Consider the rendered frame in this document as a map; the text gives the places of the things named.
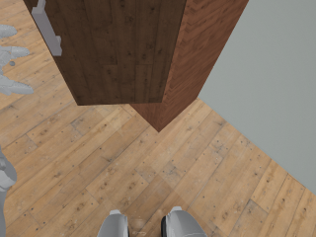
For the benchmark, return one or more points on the robot right shin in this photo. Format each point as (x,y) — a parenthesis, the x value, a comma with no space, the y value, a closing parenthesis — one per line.
(173,209)

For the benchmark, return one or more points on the cupboard door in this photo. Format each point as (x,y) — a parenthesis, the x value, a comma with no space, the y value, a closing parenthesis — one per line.
(114,52)

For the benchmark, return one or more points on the robot right thigh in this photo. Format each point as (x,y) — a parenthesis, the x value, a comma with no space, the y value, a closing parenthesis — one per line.
(180,223)

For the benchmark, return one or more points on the handle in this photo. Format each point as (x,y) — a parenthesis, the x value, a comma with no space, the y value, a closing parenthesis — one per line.
(53,42)

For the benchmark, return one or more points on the robot left upper arm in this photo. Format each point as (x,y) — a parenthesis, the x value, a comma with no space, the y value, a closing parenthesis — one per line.
(8,178)

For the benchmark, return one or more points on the left robot hand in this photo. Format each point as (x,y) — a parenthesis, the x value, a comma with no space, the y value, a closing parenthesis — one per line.
(8,86)

